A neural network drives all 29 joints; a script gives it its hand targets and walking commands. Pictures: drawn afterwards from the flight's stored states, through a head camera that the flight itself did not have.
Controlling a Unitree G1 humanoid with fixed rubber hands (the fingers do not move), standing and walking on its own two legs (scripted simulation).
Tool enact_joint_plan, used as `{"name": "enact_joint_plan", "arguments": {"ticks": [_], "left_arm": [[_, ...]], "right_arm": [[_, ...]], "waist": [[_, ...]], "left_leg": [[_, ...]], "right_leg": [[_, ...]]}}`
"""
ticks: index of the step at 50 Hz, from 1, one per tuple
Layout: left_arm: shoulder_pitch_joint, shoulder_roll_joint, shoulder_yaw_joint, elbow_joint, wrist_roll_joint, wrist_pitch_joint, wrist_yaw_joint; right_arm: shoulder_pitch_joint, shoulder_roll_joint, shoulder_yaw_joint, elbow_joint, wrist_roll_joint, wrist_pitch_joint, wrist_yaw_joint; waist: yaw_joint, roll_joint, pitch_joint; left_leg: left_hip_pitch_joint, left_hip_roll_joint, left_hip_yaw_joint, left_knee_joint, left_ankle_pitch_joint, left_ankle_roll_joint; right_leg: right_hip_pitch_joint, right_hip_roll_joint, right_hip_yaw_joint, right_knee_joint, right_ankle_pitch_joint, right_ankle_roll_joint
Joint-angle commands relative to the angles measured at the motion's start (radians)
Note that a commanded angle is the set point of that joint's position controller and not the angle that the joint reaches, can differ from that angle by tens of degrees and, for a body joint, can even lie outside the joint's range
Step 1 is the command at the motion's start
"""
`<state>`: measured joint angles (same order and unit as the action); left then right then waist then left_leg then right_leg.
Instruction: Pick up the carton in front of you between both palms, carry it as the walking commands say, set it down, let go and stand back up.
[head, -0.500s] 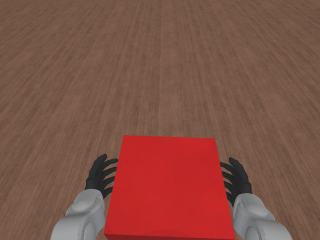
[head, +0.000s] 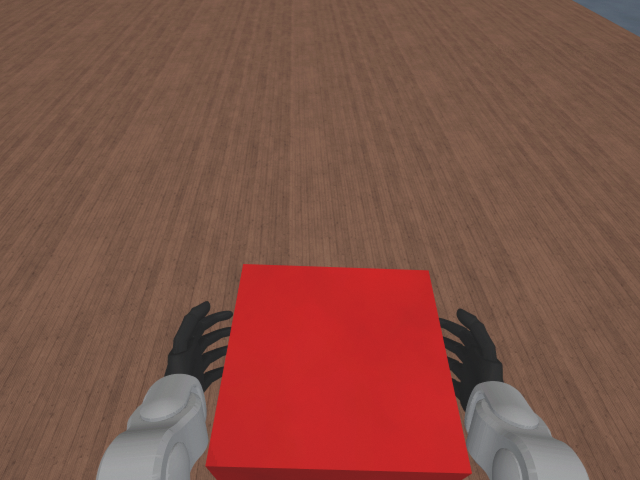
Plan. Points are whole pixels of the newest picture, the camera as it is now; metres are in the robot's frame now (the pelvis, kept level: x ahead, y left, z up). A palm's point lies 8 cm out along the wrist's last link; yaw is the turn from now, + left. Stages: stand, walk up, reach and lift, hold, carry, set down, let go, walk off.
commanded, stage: carry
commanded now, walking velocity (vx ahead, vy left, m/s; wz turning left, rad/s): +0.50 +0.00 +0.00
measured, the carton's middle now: (330, 396) +0.24 +0.01 +0.01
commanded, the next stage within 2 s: none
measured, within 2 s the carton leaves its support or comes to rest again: neither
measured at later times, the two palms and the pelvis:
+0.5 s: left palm (257, 190) +0.54 +0.13 +0.08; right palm (437, 200) +0.55 -0.17 +0.07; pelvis +0.32 -0.03 +0.00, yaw +2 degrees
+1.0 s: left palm (252, 95) +0.87 +0.18 +0.09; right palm (388, 99) +0.87 -0.12 +0.10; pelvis +0.64 +0.03 +0.00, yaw +0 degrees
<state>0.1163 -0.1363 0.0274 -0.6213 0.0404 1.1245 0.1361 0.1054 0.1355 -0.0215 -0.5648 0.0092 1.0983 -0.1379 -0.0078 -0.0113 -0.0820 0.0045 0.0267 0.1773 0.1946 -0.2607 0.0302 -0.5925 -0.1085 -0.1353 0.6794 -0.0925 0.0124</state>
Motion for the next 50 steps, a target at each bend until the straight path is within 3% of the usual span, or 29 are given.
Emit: {"name": "enact_joint_plan", "arguments": {"ticks": [1,3,4,5,6,7,8,9,10,12,14,20,25,27,29,30,31,32,33,34,35,37,41,45,50], "left_arm": [[-0.313,-0.533,-0.54,-0.051,-0.179,0.023,-0.002],[-0.296,-0.52,-0.519,-0.026,-0.185,0.027,-0.001],[-0.296,-0.524,-0.511,-0.017,-0.184,0.027,-0.001],[-0.29,-0.524,-0.509,-0.017,-0.178,0.023,-0.001],[-0.301,-0.535,-0.509,-0.023,-0.179,0.016,-0.005],[-0.304,-0.582,-0.522,-0.032,-0.196,0.009,-0.015],[-0.33,-0.636,-0.533,-0.044,-0.211,0.0,-0.027],[-0.326,-0.697,-0.54,-0.038,-0.212,-0.014,-0.039],[-0.368,-0.733,-0.559,-0.05,-0.227,-0.028,-0.052],[-0.352,-0.762,-0.565,-0.045,-0.229,-0.051,-0.071],[-0.313,-0.737,-0.562,-0.02,-0.213,-0.058,-0.078],[-0.293,-0.67,-0.565,-0.035,-0.201,-0.063,-0.078],[-0.287,-0.598,-0.544,-0.083,-0.205,-0.036,-0.043],[-0.298,-0.561,-0.535,-0.093,-0.198,-0.018,-0.026],[-0.314,-0.517,-0.535,-0.098,-0.191,0.0,-0.008],[-0.322,-0.503,-0.533,-0.106,-0.189,0.009,0.0],[-0.329,-0.5,-0.543,-0.128,-0.194,0.019,0.002],[-0.331,-0.52,-0.56,-0.123,-0.209,0.022,0.0],[-0.336,-0.558,-0.556,-0.108,-0.216,0.018,-0.005],[-0.344,-0.598,-0.555,-0.091,-0.213,0.012,-0.014],[-0.336,-0.637,-0.556,-0.067,-0.2,0.006,-0.02],[-0.325,-0.692,-0.561,-0.037,-0.182,-0.009,-0.028],[-0.32,-0.727,-0.561,-0.038,-0.156,-0.031,-0.029],[-0.333,-0.685,-0.57,-0.075,-0.167,-0.023,-0.019],[-0.312,-0.58,-0.551,-0.055,-0.169,0.019,0.0]], "right_arm": [[-0.249,0.548,0.497,-0.065,0.125,0.034,-0.005],[-0.277,0.545,0.506,-0.073,0.133,0.042,-0.012],[-0.283,0.548,0.513,-0.077,0.139,0.045,-0.012],[-0.31,0.556,0.521,-0.092,0.145,0.046,-0.01],[-0.318,0.588,0.545,-0.114,0.152,0.045,-0.004],[-0.334,0.615,0.566,-0.12,0.169,0.042,0.005],[-0.353,0.673,0.584,-0.114,0.188,0.03,0.015],[-0.352,0.723,0.595,-0.112,0.189,0.015,0.027],[-0.341,0.763,0.588,-0.087,0.168,0.003,0.034],[-0.33,0.81,0.601,-0.079,0.149,-0.022,0.045],[-0.296,0.806,0.601,-0.049,0.13,-0.035,0.043],[-0.263,0.757,0.597,-0.063,0.112,-0.039,0.026],[-0.311,0.686,0.59,-0.128,0.158,-0.009,0.009],[-0.298,0.637,0.569,-0.124,0.164,0.008,0.0],[-0.249,0.592,0.539,-0.094,0.158,0.021,-0.01],[-0.255,0.561,0.522,-0.087,0.155,0.027,-0.014],[-0.256,0.543,0.507,-0.085,0.158,0.028,-0.016],[-0.258,0.587,0.509,-0.086,0.167,0.03,-0.011],[-0.266,0.619,0.517,-0.091,0.179,0.03,-0.001],[-0.283,0.661,0.533,-0.1,0.183,0.022,0.009],[-0.309,0.697,0.553,-0.116,0.191,0.016,0.022],[-0.334,0.741,0.573,-0.103,0.203,0.006,0.045],[-0.345,0.739,0.595,-0.114,0.207,-0.008,0.063],[-0.329,0.681,0.575,-0.127,0.201,-0.002,0.052],[-0.253,0.579,0.509,-0.07,0.147,0.032,0.013]], "waist": [[-0.006,0.178,0.01],[0.015,0.151,-0.058],[0.031,0.098,-0.137],[0.05,-0.053,-0.224],[0.038,-0.322,-0.282],[0.036,-0.28,-0.278],[0.031,-0.15,-0.275],[0.027,-0.077,-0.264],[0.021,-0.049,-0.248],[0.024,-0.074,-0.228],[0.023,-0.106,-0.206],[0.022,-0.143,-0.092],[0.029,-0.144,-0.027],[0.024,-0.128,-0.036],[-0.013,-0.059,-0.136],[-0.028,0.097,-0.205],[-0.016,0.387,-0.273],[-0.015,0.337,-0.268],[-0.016,0.222,-0.262],[-0.011,0.146,-0.243],[-0.01,0.112,-0.24],[-0.009,0.117,-0.227],[-0.009,0.116,-0.166],[-0.007,0.127,-0.094],[-0.009,0.159,0.001]], "left_leg": [[0.059,0.199,-0.026,0.019,0.544,0.071],[0.011,0.174,0.032,0.223,0.753,0.037],[-0.072,0.128,0.057,0.42,0.722,0.009],[-0.271,0.062,0.047,0.703,0.488,-0.023],[-0.529,-0.067,-0.02,1.001,-0.052,-0.039],[-0.61,-0.024,-0.145,1.155,-0.191,-0.009],[-0.654,0.041,-0.183,1.175,-0.191,0.003],[-0.625,0.071,-0.197,1.114,-0.128,0.006],[-0.592,0.097,-0.198,1.019,-0.084,0.005],[-0.536,0.089,-0.146,0.865,-0.042,-0.011],[-0.552,0.084,-0.115,0.776,0.007,-0.013],[-0.581,0.068,-0.022,0.451,0.163,-0.031],[-0.53,0.048,0.018,0.324,0.202,-0.024],[-0.439,0.034,0.036,0.29,0.183,-0.01],[-0.133,-0.001,0.071,0.236,0.065,0.023],[0.073,0.164,-0.184,0.184,-0.011,0.069],[0.241,0.363,-0.634,0.052,0.027,0.178],[0.248,0.386,-0.634,0.048,0.236,0.21],[0.225,0.374,-0.537,0.069,0.368,0.196],[0.17,0.353,-0.466,0.085,0.445,0.155],[0.115,0.327,-0.386,0.074,0.429,0.115],[0.044,0.296,-0.298,0.022,0.341,0.08],[0.058,0.274,-0.214,-0.057,0.265,0.096],[0.098,0.24,-0.131,-0.076,0.308,0.096],[0.102,0.198,-0.043,-0.046,0.49,0.084]], "right_leg": [[0.089,0.053,-0.107,-0.167,0.047,-0.016],[0.305,0.108,-0.159,-0.21,0.022,-0.039],[0.494,0.116,-0.147,-0.217,-0.04,-0.053],[0.702,-0.058,0.123,-0.273,-0.108,-0.104],[0.85,-0.29,0.553,-0.406,-0.065,-0.228],[0.83,-0.322,0.582,-0.435,0.083,-0.265],[0.809,-0.312,0.498,-0.411,0.183,-0.242],[0.745,-0.269,0.385,-0.384,0.284,-0.196],[0.686,-0.26,0.311,-0.409,0.252,-0.165],[0.599,-0.212,0.201,-0.473,0.134,-0.13],[0.591,-0.198,0.159,-0.504,0.076,-0.135],[0.62,-0.15,0.029,-0.533,0.134,-0.132],[0.624,-0.153,0.006,-0.499,0.172,-0.12],[0.62,-0.142,-0.014,-0.422,0.207,-0.109],[0.516,-0.077,-0.095,-0.126,0.302,-0.062],[0.312,-0.008,-0.112,0.149,0.158,-0.021],[0.055,0.128,-0.051,0.423,-0.264,0.021],[-0.028,0.096,0.07,0.573,-0.395,-0.004],[-0.074,0.053,0.091,0.605,-0.376,-0.025],[-0.073,0.018,0.099,0.564,-0.352,-0.028],[-0.033,-0.017,0.112,0.484,-0.286,-0.028],[0.027,-0.015,0.091,0.372,-0.217,-0.027],[-0.04,-0.006,0.04,0.237,-0.088,-0.014],[-0.091,0.001,0.006,0.079,0.007,0.005],[-0.05,0.027,-0.069,-0.1,0.058,0.0]]}}
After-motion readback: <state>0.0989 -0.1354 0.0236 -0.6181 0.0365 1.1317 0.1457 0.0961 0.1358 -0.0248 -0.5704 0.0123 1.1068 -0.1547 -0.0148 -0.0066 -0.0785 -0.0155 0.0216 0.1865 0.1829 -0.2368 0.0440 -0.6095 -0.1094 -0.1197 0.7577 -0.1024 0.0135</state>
